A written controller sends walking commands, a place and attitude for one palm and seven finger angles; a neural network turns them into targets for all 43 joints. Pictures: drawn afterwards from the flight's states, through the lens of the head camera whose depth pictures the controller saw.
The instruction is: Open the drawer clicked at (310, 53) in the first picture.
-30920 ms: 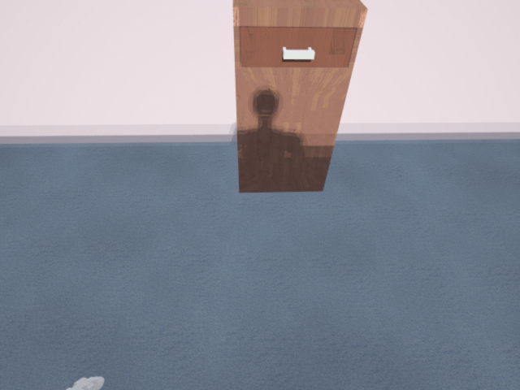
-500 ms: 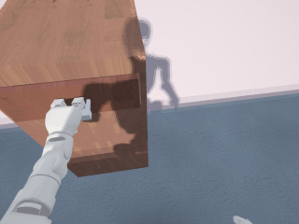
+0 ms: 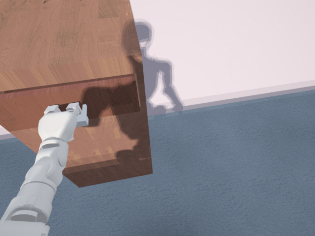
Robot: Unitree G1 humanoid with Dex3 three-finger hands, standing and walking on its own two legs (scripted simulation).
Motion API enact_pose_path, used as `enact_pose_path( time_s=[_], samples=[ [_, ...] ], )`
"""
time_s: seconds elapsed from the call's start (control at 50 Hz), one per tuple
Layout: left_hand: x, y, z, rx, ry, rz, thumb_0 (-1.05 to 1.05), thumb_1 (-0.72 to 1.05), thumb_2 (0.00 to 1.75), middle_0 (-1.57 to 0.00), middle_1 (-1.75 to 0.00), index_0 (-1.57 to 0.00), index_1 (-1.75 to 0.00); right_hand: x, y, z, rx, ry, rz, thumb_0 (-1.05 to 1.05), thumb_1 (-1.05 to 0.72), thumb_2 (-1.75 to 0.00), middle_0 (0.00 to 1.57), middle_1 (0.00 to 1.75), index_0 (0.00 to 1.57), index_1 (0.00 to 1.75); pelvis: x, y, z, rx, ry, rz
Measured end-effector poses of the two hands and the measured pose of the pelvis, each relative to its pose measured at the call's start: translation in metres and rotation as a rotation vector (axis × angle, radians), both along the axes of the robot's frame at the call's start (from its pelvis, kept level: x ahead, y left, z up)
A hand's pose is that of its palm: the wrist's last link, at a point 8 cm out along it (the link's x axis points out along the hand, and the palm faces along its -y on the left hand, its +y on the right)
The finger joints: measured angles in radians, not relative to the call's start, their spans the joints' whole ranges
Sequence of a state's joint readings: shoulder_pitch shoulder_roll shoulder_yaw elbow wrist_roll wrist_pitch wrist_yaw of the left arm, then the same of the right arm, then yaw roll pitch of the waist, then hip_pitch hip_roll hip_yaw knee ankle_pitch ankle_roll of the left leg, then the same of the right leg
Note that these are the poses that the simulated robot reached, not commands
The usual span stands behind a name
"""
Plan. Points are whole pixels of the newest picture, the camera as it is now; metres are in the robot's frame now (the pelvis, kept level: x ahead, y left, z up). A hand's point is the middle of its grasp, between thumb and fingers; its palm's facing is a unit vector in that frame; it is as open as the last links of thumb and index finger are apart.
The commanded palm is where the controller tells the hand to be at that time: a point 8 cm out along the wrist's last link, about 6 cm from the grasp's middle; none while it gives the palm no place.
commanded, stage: pull the drawer open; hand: left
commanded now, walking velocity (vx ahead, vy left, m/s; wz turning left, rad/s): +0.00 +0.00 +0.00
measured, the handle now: (67, 116) +0.43 +0.27 +0.03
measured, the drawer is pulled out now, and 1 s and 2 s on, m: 0.02 0.19 0.30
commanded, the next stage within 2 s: open the thumb to release the handle in 1.56 s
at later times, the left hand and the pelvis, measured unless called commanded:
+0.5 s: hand (65, 173) +0.27 +0.24 +0.01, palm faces +0.01 -0.10 -0.99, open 5.7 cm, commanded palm +0.23 +0.25 +0.07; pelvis +0.02 +0.00 +0.01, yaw +1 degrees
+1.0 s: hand (63, 194) +0.22 +0.23 +0.01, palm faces +0.01 -0.05 -1.00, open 5.7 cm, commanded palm +0.20 +0.23 +0.07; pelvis +0.01 -0.02 +0.00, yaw +1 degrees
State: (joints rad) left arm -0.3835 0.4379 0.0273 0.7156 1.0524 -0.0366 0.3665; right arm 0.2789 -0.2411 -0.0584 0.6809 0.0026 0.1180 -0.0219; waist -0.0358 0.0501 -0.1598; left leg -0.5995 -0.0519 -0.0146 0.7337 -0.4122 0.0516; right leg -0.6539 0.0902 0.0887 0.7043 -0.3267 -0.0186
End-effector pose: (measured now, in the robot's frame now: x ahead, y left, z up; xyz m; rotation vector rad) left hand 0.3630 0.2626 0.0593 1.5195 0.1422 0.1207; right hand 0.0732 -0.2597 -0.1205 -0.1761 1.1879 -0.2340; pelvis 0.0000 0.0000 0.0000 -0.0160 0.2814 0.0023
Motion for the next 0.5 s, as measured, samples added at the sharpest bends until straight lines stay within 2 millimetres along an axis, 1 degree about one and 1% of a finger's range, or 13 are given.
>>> enact_pose_path(
  time_s=[0.08,0.16,0.22,0.32,0.42,0.5],
  samples=[
    [-0.015,-0.003,0.000,-0.015,-0.020,0.001,0.00,0.72,0.79,-0.35,-1.35,-0.41,-1.35,0.000,-0.004,0.004,0.003,-0.018,-0.023,0.01,-0.91,-0.89,0.20,0.30,0.20,0.30,0.004,0.001,0.002,0.000,-0.007,-0.013],
    [-0.036,-0.006,0.000,-0.029,-0.038,0.003,0.01,0.72,0.78,-0.34,-1.35,-0.41,-1.35,0.016,-0.003,0.010,0.005,-0.063,-0.013,0.01,-0.91,-0.89,0.20,0.30,0.20,0.30,0.008,0.003,0.004,-0.002,-0.023,-0.013],
    [-0.052,-0.010,-0.001,-0.035,-0.043,0.005,0.01,0.71,0.78,-0.34,-1.35,-0.42,-1.35,0.036,0.001,0.015,0.008,-0.114,0.014,0.01,-0.91,-0.89,0.20,0.30,0.20,0.30,0.011,0.004,0.005,-0.003,-0.038,-0.009],
    [-0.079,-0.016,0.000,-0.041,-0.042,0.017,0.01,0.71,0.78,-0.33,-1.35,-0.42,-1.35,0.079,0.013,0.024,0.022,-0.214,0.086,0.01,-0.91,-0.89,0.20,0.30,0.20,0.30,0.013,0.006,0.006,-0.003,-0.066,0.006],
    [-0.099,-0.021,0.001,-0.045,-0.029,0.030,0.02,0.70,0.78,-0.32,-1.34,-0.42,-1.35,0.120,0.031,0.034,0.048,-0.304,0.161,0.01,-0.91,-0.89,0.20,0.30,0.20,0.30,0.015,0.005,0.007,0.000,-0.091,0.016],
    [-0.113,-0.024,0.001,-0.054,-0.020,0.038,0.03,0.70,0.77,-0.32,-1.34,-0.42,-1.35,0.143,0.044,0.041,0.077,-0.366,0.205,0.01,-0.91,-0.89,0.20,0.30,0.20,0.30,0.018,0.002,0.007,0.005,-0.106,0.015]
  ],
)
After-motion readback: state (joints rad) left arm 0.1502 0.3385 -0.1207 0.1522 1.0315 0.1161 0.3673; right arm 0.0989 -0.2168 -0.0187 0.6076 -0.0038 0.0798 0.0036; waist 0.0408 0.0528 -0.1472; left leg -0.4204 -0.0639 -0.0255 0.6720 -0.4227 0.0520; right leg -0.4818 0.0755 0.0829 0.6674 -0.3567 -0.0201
